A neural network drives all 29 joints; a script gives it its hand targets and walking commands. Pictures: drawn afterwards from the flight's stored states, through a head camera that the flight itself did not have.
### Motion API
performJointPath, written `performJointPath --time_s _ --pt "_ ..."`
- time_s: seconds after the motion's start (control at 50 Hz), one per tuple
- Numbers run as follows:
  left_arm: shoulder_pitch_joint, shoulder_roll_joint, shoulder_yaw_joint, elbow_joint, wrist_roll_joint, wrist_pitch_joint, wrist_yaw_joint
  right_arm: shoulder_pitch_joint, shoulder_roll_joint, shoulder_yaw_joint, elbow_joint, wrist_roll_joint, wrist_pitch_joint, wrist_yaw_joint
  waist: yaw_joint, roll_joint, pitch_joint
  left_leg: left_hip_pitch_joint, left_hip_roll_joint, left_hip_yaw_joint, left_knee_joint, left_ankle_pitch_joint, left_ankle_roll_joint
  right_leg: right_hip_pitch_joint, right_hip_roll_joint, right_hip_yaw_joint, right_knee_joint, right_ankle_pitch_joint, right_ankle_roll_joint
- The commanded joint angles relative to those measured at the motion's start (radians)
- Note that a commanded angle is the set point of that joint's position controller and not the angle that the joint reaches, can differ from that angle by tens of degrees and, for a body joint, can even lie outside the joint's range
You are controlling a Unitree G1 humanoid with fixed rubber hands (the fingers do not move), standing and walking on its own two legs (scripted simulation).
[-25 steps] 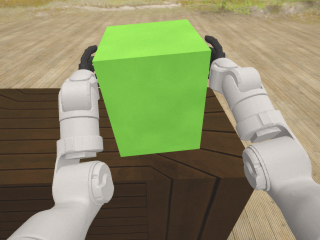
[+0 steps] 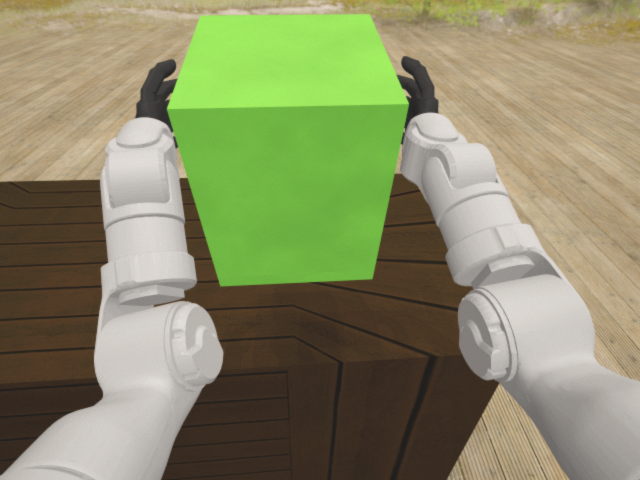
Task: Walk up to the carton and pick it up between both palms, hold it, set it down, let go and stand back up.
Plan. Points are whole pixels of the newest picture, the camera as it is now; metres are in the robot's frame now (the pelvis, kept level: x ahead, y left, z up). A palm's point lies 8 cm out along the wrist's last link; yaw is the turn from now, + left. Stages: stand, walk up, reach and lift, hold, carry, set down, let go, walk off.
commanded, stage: set down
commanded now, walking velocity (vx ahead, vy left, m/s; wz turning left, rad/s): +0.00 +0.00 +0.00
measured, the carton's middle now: (292, 155) +0.41 +0.02 +0.27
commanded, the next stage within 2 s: none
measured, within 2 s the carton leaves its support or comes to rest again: neither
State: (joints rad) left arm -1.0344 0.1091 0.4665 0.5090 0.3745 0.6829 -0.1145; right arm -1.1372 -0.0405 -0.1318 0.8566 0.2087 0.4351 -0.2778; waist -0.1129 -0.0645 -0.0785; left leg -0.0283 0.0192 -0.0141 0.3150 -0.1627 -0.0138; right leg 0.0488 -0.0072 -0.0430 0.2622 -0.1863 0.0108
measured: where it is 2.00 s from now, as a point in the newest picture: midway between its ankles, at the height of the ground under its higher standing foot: outside the picture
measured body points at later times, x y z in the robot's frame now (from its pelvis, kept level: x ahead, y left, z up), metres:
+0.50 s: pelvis -0.01 +0.01 +0.00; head -0.06 +0.05 +0.44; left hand +0.41 +0.16 +0.26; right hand +0.39 -0.13 +0.24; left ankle +0.02 +0.13 -0.75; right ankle -0.02 -0.12 -0.75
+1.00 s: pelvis +0.00 +0.01 +0.00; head -0.02 +0.05 +0.45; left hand +0.43 +0.16 +0.19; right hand +0.40 -0.13 +0.19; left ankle +0.02 +0.13 -0.75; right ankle -0.02 -0.12 -0.75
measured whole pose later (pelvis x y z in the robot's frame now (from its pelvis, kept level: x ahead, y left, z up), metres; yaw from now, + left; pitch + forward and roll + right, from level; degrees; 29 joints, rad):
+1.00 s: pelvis +0.00 +0.01 +0.00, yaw +0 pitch -7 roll -1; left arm -0.84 0.05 0.36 0.56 0.29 0.42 -0.04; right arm -0.84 0.04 -0.21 0.80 0.01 0.09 -0.21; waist -0.08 -0.09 0.06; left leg -0.05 0.01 -0.01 0.34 -0.17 0.00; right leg 0.05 -0.01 -0.04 0.25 -0.18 0.02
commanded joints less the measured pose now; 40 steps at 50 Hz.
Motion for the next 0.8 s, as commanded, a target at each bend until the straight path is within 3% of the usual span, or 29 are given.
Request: performJointPath --time_s 0.0,0.04,0.06,0.1,0.12,0.14,0.16,0.2,0.22,0.24,0.26,0.28,0.3,0.34,0.38,0.42,0.44,0.46,0.5,0.52,0.56,0.6,0.62,0.64,0.68,0.7,0.72,0.74,0.78 --pt "-0.569 -0.513 -0.347 -0.113 -0.158 -0.066 -0.149 -0.621 0.442 0.148 -0.225 0.048 -0.147 0.137 -0.026 0.091 -0.264 0.186 -0.069 0.058 0.016 0.317 -0.039 0.036 0.073 -0.043 -0.019 0.270 0.049" --pt "-0.526 -0.538 -0.386 -0.140 -0.154 -0.071 -0.135 -0.597 0.457 0.190 -0.289 0.044 -0.182 0.143 -0.019 0.107 -0.271 0.202 -0.067 0.058 0.024 0.396 -0.053 0.073 0.077 -0.052 -0.015 0.306 0.049" --pt "-0.482 -0.526 -0.380 -0.118 -0.172 -0.075 -0.133 -0.617 0.447 0.187 -0.291 0.046 -0.196 0.140 -0.017 0.081 -0.277 0.200 -0.062 0.052 0.032 0.414 -0.044 0.072 0.075 -0.054 -0.022 0.308 0.052" --pt "-0.505 -0.557 -0.414 -0.141 -0.163 -0.079 -0.125 -0.622 0.435 0.194 -0.339 0.034 -0.236 0.152 -0.028 0.129 -0.269 0.201 -0.058 0.053 0.026 0.400 -0.048 0.072 0.073 -0.055 -0.026 0.258 0.041" --pt "-0.478 -0.556 -0.426 -0.149 -0.159 -0.078 -0.119 -0.665 0.449 0.220 -0.396 0.031 -0.253 0.157 -0.012 0.117 -0.293 0.234 -0.058 0.056 0.038 0.436 -0.046 0.082 0.078 -0.063 -0.017 0.283 0.040" --pt "-0.517 -0.589 -0.477 -0.232 -0.169 -0.084 -0.101 -0.657 0.442 0.244 -0.429 0.038 -0.274 0.157 -0.016 0.164 -0.359 0.272 -0.058 0.056 0.059 0.504 -0.060 0.091 0.085 -0.070 -0.014 0.293 0.040" --pt "-0.541 -0.600 -0.490 -0.253 -0.190 -0.105 -0.090 -0.687 0.474 0.290 -0.473 0.045 -0.295 0.161 0.014 0.142 -0.391 0.289 -0.060 0.059 0.071 0.525 -0.052 0.094 0.080 -0.066 -0.015 0.326 0.044" --pt "-0.577 -0.647 -0.613 -0.314 -0.241 -0.120 -0.060 -0.730 0.459 0.291 -0.539 0.026 -0.327 0.163 -0.031 0.192 -0.478 0.346 -0.048 0.043 0.097 0.580 -0.081 0.056 0.087 -0.078 -0.005 0.311 0.033" --pt "-0.553 -0.677 -0.642 -0.301 -0.243 -0.128 -0.051 -0.725 0.446 0.292 -0.558 0.012 -0.342 0.173 -0.023 0.209 -0.511 0.361 -0.029 0.027 0.109 0.580 -0.093 0.037 0.091 -0.086 -0.014 0.257 0.020" --pt "-0.547 -0.672 -0.643 -0.301 -0.242 -0.129 -0.044 -0.725 0.442 0.280 -0.543 0.009 -0.346 0.170 -0.037 0.212 -0.484 0.368 -0.032 0.041 0.107 0.576 -0.090 0.022 0.090 -0.080 -0.020 0.261 0.022" --pt "-0.530 -0.662 -0.623 -0.266 -0.238 -0.130 -0.043 -0.727 0.432 0.282 -0.534 -0.004 -0.346 0.179 -0.007 0.198 -0.459 0.307 -0.033 0.036 0.097 0.462 -0.071 0.027 0.079 -0.076 -0.021 0.199 0.022" --pt "-0.521 -0.638 -0.597 -0.205 -0.225 -0.129 -0.044 -0.708 0.443 0.289 -0.507 -0.016 -0.342 0.182 0.001 0.171 -0.453 0.305 -0.039 0.043 0.078 0.398 -0.049 0.017 0.068 -0.073 -0.022 0.187 0.022" --pt "-0.537 -0.648 -0.592 -0.185 -0.213 -0.129 -0.043 -0.713 0.434 0.250 -0.492 -0.029 -0.345 0.190 -0.017 0.158 -0.410 0.252 -0.038 0.044 0.049 0.307 -0.049 0.002 0.066 -0.078 -0.024 0.132 0.026" --pt "-0.483 -0.591 -0.492 -0.090 -0.172 -0.127 -0.058 -0.637 0.446 0.220 -0.389 -0.078 -0.320 0.198 0.009 0.084 -0.301 0.151 -0.055 0.068 0.007 0.165 -0.005 0.036 0.056 -0.064 -0.025 0.100 0.039" --pt "-0.506 -0.620 -0.516 -0.106 -0.182 -0.141 -0.064 -0.666 0.466 0.213 -0.408 -0.080 -0.341 0.196 -0.012 0.094 -0.337 0.180 -0.052 0.070 0.006 0.199 -0.009 0.037 0.054 -0.071 -0.013 0.157 0.046" --pt "-0.425 -0.587 -0.426 -0.008 -0.140 -0.136 -0.076 -0.641 0.459 0.197 -0.341 -0.091 -0.326 0.202 0.020 0.044 -0.273 0.133 -0.062 0.079 0.001 0.187 0.006 0.075 0.051 -0.060 -0.017 0.194 0.055" --pt "-0.421 -0.586 -0.416 -0.003 -0.128 -0.146 -0.085 -0.607 0.460 0.158 -0.309 -0.116 -0.329 0.201 0.000 0.060 -0.254 0.138 -0.062 0.083 -0.015 0.145 0.004 0.059 0.051 -0.062 -0.023 0.159 0.051" --pt "-0.419 -0.554 -0.356 0.036 -0.099 -0.150 -0.094 -0.596 0.477 0.155 -0.264 -0.129 -0.322 0.200 0.030 0.015 -0.180 0.094 -0.074 0.095 -0.037 0.082 0.028 0.062 0.040 -0.059 -0.032 0.143 0.066" --pt "-0.417 -0.523 -0.312 0.065 -0.067 -0.157 -0.110 -0.537 0.465 0.116 -0.212 -0.136 -0.320 0.203 0.024 0.031 -0.123 0.063 -0.079 0.104 -0.055 0.023 0.030 0.050 0.040 -0.059 -0.034 0.075 0.065" --pt "-0.418 -0.513 -0.284 0.075 -0.058 -0.164 -0.116 -0.572 0.475 0.119 -0.230 -0.145 -0.330 0.211 0.050 0.012 -0.152 0.054 -0.076 0.103 -0.052 0.039 0.035 0.060 0.043 -0.060 -0.030 0.090 0.065" --pt "-0.392 -0.539 -0.325 0.031 -0.079 -0.170 -0.114 -0.562 0.470 0.163 -0.281 -0.127 -0.348 0.209 0.050 0.025 -0.217 0.116 -0.078 0.110 -0.026 0.180 0.019 0.086 0.056 -0.067 -0.010 0.211 0.063" --pt "-0.460 -0.574 -0.393 -0.063 -0.128 -0.198 -0.099 -0.581 0.490 0.199 -0.328 -0.110 -0.384 0.210 0.039 0.085 -0.329 0.215 -0.068 0.096 0.031 0.369 -0.018 0.068 0.064 -0.074 0.006 0.313 0.056" --pt "-0.458 -0.565 -0.394 -0.068 -0.123 -0.202 -0.092 -0.580 0.488 0.201 -0.315 -0.112 -0.392 0.209 0.051 0.105 -0.343 0.248 -0.061 0.093 0.045 0.414 -0.034 0.063 0.068 -0.083 0.000 0.308 0.051" --pt "-0.485 -0.584 -0.413 -0.070 -0.145 -0.218 -0.086 -0.635 0.497 0.215 -0.357 -0.100 -0.408 0.214 0.055 0.088 -0.361 0.240 -0.055 0.083 0.048 0.408 -0.034 0.056 0.074 -0.086 -0.003 0.282 0.049" --pt "-0.444 -0.573 -0.410 -0.023 -0.136 -0.215 -0.086 -0.557 0.467 0.183 -0.285 -0.147 -0.394 0.212 0.013 0.088 -0.286 0.212 -0.060 0.091 0.040 0.351 -0.029 0.033 0.065 -0.087 -0.021 0.247 0.052" --pt "-0.442 -0.570 -0.409 -0.012 -0.138 -0.222 -0.090 -0.553 0.487 0.191 -0.289 -0.148 -0.400 0.210 0.024 0.078 -0.281 0.203 -0.064 0.093 0.030 0.313 -0.019 0.058 0.057 -0.078 -0.012 0.266 0.052" --pt "-0.444 -0.575 -0.443 -0.027 -0.155 -0.225 -0.092 -0.509 0.469 0.162 -0.276 -0.161 -0.396 0.208 -0.009 0.088 -0.281 0.221 -0.057 0.088 0.030 0.314 -0.027 0.046 0.065 -0.083 -0.016 0.250 0.048" --pt "-0.417 -0.569 -0.418 -0.003 -0.133 -0.229 -0.095 -0.523 0.470 0.167 -0.262 -0.164 -0.392 0.212 0.009 0.077 -0.270 0.194 -0.063 0.099 0.020 0.285 -0.014 0.048 0.060 -0.085 -0.017 0.262 0.059" --pt "-0.446 -0.584 -0.448 -0.033 -0.153 -0.248 -0.093 -0.508 0.499 0.191 -0.290 -0.163 -0.410 0.210 0.013 0.081 -0.326 0.204 -0.068 0.097 0.030 0.318 -0.021 0.071 0.057 -0.079 -0.004 0.303 0.060"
